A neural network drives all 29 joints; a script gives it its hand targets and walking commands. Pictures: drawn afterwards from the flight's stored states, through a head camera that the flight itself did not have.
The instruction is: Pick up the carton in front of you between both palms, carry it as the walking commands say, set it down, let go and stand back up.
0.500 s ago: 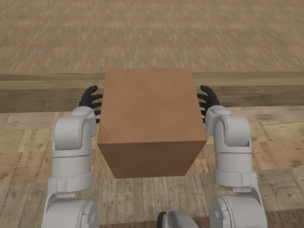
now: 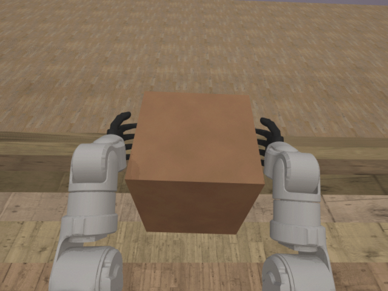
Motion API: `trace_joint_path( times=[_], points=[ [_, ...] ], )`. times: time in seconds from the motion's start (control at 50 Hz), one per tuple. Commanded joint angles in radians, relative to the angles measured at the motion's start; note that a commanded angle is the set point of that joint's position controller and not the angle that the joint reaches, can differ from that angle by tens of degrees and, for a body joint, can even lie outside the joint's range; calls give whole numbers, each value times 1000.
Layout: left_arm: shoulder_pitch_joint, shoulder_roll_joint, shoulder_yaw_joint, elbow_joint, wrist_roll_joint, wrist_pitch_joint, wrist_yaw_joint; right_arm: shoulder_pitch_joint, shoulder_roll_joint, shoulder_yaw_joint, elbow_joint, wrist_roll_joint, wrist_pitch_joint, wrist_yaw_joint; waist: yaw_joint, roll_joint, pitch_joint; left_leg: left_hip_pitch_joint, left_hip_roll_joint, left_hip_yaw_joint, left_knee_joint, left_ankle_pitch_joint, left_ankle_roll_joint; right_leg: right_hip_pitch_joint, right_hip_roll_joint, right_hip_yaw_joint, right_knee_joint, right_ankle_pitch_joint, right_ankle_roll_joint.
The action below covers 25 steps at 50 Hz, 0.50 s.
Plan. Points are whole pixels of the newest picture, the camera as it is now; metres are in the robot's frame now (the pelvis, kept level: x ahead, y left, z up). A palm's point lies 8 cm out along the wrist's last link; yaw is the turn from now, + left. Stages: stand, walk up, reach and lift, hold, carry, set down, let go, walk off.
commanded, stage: carry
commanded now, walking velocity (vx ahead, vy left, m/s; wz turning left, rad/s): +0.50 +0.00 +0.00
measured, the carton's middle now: (193, 168) +0.36 +0.01 +0.07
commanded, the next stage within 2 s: none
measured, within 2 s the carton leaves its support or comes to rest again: neither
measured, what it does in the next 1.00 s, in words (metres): goes down: right foot 0.12 m lower, then left foot 0.12 m lower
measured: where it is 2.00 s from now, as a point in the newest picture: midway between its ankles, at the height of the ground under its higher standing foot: (184, 171)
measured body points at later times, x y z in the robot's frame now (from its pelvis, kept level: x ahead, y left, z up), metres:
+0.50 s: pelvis +0.35 +0.00 -0.17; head +0.39 +0.01 +0.28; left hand +0.70 +0.18 -0.09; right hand +0.72 -0.12 -0.08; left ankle +0.24 +0.11 -0.73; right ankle +0.37 -0.03 -0.88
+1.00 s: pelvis +0.73 +0.05 -0.30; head +0.76 +0.05 +0.15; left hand +1.10 +0.16 -0.23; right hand +1.06 -0.14 -0.23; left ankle +0.68 +0.09 -1.00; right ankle +0.81 -0.09 -0.96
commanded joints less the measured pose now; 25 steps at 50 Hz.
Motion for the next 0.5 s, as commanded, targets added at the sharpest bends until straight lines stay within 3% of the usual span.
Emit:
trace_joint_path(
  times=[0.0, 0.02, 0.04, 0.06, 0.08, 0.1, 0.12, 0.14, 0.16, 0.18, 0.2, 0.22, 0.26, 0.28, 0.3, 0.32, 0.34, 0.36, 0.38, 0.4, 0.42, 0.44, 0.46, 0.48],
  points=[
    [-649, -1074, -621, -21, -373, 22, -262, -624, 886, 619, 74, 412, -1, 239, -49, 243, -287, 658, 226, -321, 170, 539, 61, -520, 46, 128, 424, -39, 11],
    [-628, -1028, -581, 1, -342, 35, -243, -640, 919, 636, 87, 449, 2, 247, -75, 197, -286, 624, 277, -425, 113, 384, 97, -557, 9, 134, 353, -4, 15],
    [-629, -1016, -565, -1, -331, 36, -226, -675, 950, 651, 75, 490, 3, 256, -78, 64, -241, 549, 239, -404, 117, 272, 97, -619, -13, 175, 241, 127, 13],
    [-612, -1035, -561, -27, -324, 35, -215, -729, 984, 658, 55, 518, -9, 261, -88, 125, -376, 568, 333, -601, 114, -29, 195, -654, -34, 198, 257, 141, 22],
    [-651, -1039, -554, -54, -313, 26, -208, -757, 1040, 668, 45, 553, -16, 268, -60, -6, -322, 409, 336, -602, 72, -83, 223, -616, -64, 212, 106, 203, 35],
    [-667, -1060, -550, -69, -303, 16, -204, -823, 1087, 697, 2, 588, -27, 271, -68, -16, -310, 334, 318, -608, 51, -113, 219, -555, -61, 200, -1, 183, 39],
    [-675, -1085, -552, -87, -301, 4, -201, -858, 1121, 715, -24, 610, -37, 272, -76, -18, -308, 301, 309, -562, 46, -35, 210, -514, -58, 168, -57, 191, 44],
    [-678, -1102, -558, -100, -304, -7, -200, -868, 1146, 729, -39, 625, -49, 271, -92, -35, -288, 253, 261, -495, 66, 25, 184, -472, -55, 144, -166, 255, 38],
    [-660, -1117, -567, -108, -302, -16, -199, -854, 1152, 732, -49, 630, -60, 269, -81, 22, -345, 290, 253, -439, 126, 128, 156, -450, -39, 110, -76, 412, 21],
    [-638, -1121, -582, -114, -300, -25, -199, -831, 1163, 737, -58, 634, -70, 265, -113, -15, -355, 356, 146, -348, 250, 8, 109, -528, -49, 134, -255, 608, 1],
    [-604, -1131, -592, -107, -295, -34, -196, -791, 1166, 738, -56, 628, -78, 261, -137, 10, -380, 437, 103, -315, 286, 59, 95, -558, -10, 78, -316, 693, -5],
    [-586, -1125, -603, -117, -294, -44, -194, -760, 1168, 747, -59, 626, -88, 259, -151, -9, -373, 415, 60, -262, 313, -14, 95, -502, 0, 55, -467, 803, -2],
    [-552, -1114, -625, -142, -278, -60, -190, -705, 1160, 763, -69, 617, -111, 257, -180, -7, -346, 351, 34, -236, 336, -48, 103, -345, 42, -3, -653, 874, 7],
    [-537, -1103, -633, -154, -273, -65, -188, -682, 1147, 765, -76, 607, -120, 256, -176, 28, -336, 297, 30, -208, 349, -49, 93, -250, 54, -9, -696, 908, 0],
    [-542, -1083, -642, -176, -272, -69, -187, -666, 1137, 774, -81, 607, -127, 256, -163, 59, -327, 248, 4, -165, 405, -124, 88, -153, 65, -23, -769, 976, -12],
    [-528, -1066, -650, -187, -269, -72, -185, -663, 1129, 788, -91, 610, -132, 256, -85, 100, -406, 195, 43, -129, 532, 1, 63, 37, 73, -51, -634, 1061, -32],
    [-521, -1046, -660, -214, -275, -75, -186, -641, 1116, 804, -100, 605, -135, 255, 24, 72, -447, 139, 66, -94, 679, 161, 35, 187, 57, -26, -657, 980, -61],
    [-488, -1020, -657, -211, -273, -75, -190, -645, 1101, 810, -110, 600, -134, 253, 135, -70, -434, 10, 39, -37, 947, 173, -21, 346, 29, -9, -739, 920, -100],
    [-466, -1005, -656, -207, -283, -68, -200, -648, 1075, 804, -105, 573, -135, 247, 141, -216, -357, -191, -47, -8, 1230, -647, -42, 403, -115, 145, -736, 1083, -127],
    [-460, -988, -672, -154, -294, -60, -205, -601, 1042, 775, -81, 549, -112, 237, 24, -264, -472, -413, -74, -157, 1203, -829, -55, 678, -274, 421, -537, 1327, -212],
    [-465, -1019, -702, -152, -336, -56, -215, -553, 975, 745, -68, 498, -103, 224, 55, -194, -501, -507, -39, -175, 1167, -801, -45, 705, -328, 549, -579, 1084, -261],
    [-487, -1044, -728, -164, -369, -59, -226, -536, 966, 724, -64, 470, -99, 216, 72, -179, -503, -561, -12, -189, 1116, -806, -44, 648, -323, 646, -617, 799, -306],
    [-525, -1079, -752, -176, -409, -59, -237, -531, 964, 705, -55, 448, -100, 209, 65, -54, -469, -591, 8, -226, 1016, -711, -45, 588, -298, 634, -590, 734, -287],
    [-566, -1116, -777, -195, -447, -65, -246, -527, 959, 683, -61, 429, -105, 205, 60, -67, -455, -579, 18, -210, 954, -683, -44, 523, -291, 653, -556, 838, -276]
  ],
)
